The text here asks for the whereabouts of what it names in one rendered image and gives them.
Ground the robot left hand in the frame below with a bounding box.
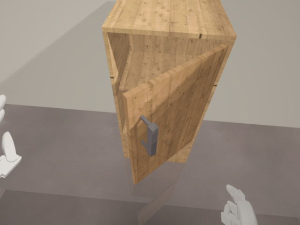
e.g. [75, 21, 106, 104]
[0, 95, 22, 178]

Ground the cupboard door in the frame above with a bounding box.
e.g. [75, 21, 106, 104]
[122, 43, 229, 185]

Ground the robot right hand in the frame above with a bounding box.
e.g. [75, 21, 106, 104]
[221, 185, 258, 225]

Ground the handle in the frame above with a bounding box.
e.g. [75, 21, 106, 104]
[140, 115, 159, 157]

